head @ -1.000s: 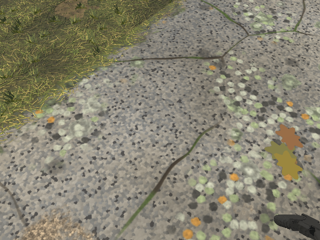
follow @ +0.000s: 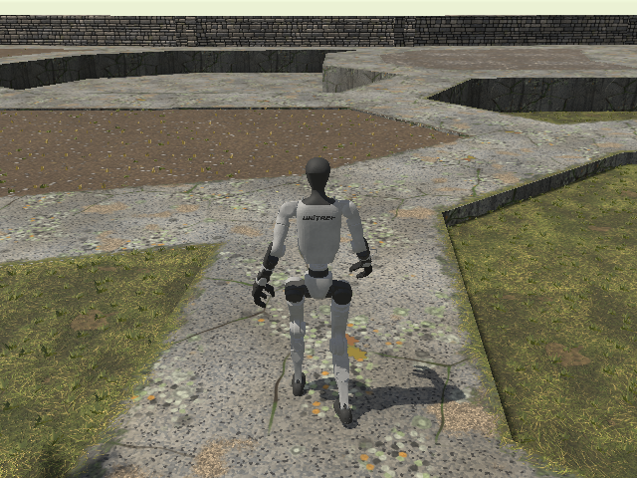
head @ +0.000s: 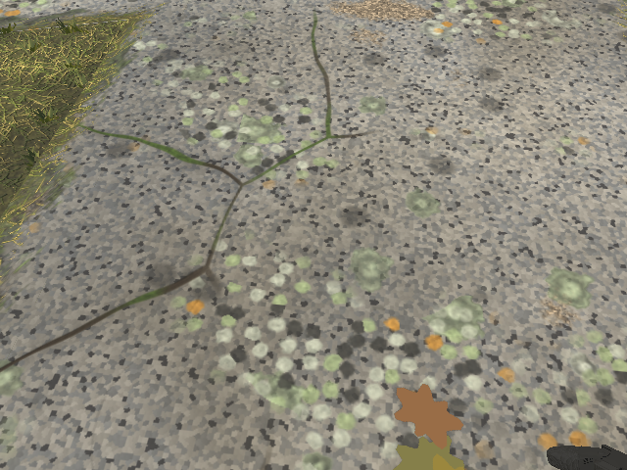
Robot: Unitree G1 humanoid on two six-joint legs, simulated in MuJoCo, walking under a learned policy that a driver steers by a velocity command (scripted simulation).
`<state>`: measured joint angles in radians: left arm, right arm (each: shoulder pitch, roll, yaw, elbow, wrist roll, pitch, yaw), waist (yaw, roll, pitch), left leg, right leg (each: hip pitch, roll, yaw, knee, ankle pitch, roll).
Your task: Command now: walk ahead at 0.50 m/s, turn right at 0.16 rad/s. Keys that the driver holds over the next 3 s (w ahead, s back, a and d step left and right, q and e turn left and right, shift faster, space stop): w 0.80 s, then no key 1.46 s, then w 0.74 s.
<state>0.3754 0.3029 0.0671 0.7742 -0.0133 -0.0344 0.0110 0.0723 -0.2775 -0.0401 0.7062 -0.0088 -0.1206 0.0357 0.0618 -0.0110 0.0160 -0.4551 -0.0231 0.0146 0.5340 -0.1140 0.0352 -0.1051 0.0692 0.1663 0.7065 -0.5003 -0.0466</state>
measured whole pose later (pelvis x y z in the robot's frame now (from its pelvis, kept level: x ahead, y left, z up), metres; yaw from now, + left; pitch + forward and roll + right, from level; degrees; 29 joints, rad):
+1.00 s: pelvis +0.54 -0.01 +0.00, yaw +0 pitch +2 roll -2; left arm 0.36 0.29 0.05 0.89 0.00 -0.05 0.01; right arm 0.04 -0.26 -0.03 0.75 -0.02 -0.09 0.04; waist 0.07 0.03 0.03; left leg -0.48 0.03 -0.01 0.47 0.02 0.04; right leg -0.01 0.04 -0.02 0.43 -0.42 -0.01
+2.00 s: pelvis +0.66 -0.02 +0.02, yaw +0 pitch -2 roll +0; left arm 0.20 0.22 0.03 1.08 0.00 0.00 0.04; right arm 0.13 -0.23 -0.03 1.07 0.00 0.02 -0.03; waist 0.00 0.00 0.04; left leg -0.22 0.00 0.02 0.48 -0.23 0.01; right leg -0.14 -0.02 0.00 0.47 -0.30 0.02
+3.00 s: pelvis +0.91 +0.01 +0.00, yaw -1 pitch +1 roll +0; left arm 0.42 0.22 0.03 1.06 -0.03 -0.10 0.01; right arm 0.03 -0.24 -0.05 0.92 0.02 -0.10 0.04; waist 0.03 -0.01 0.04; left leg -0.44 -0.03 0.08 0.59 -0.17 0.07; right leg -0.20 -0.03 0.06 1.13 -0.46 -0.02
